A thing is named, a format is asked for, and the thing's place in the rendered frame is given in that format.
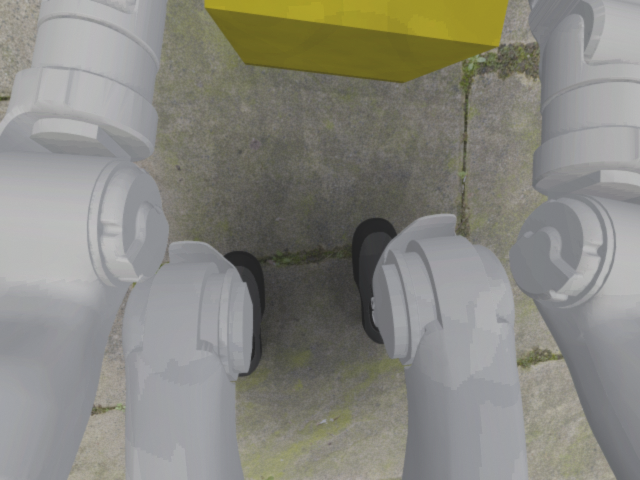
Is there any right robot upper arm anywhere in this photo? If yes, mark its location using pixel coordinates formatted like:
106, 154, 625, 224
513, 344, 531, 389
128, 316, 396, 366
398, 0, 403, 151
509, 194, 640, 480

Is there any robot left forearm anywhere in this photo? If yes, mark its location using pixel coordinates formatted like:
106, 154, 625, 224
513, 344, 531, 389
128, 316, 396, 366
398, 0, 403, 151
0, 0, 168, 162

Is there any carton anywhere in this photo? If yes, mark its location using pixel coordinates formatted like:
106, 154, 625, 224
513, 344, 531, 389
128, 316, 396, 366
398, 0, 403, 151
204, 0, 508, 83

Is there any left robot upper arm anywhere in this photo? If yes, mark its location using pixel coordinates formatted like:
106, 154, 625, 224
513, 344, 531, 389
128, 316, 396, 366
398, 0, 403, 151
0, 150, 169, 480

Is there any robot right forearm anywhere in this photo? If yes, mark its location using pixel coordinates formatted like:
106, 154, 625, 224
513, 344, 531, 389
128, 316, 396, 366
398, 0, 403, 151
528, 0, 640, 205

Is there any right robot thigh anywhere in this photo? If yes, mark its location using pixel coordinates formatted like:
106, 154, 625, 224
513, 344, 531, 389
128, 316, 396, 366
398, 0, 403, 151
375, 235, 529, 480

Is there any right robot shin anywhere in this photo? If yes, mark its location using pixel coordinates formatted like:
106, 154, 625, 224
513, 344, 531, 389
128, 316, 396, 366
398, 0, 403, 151
371, 214, 515, 339

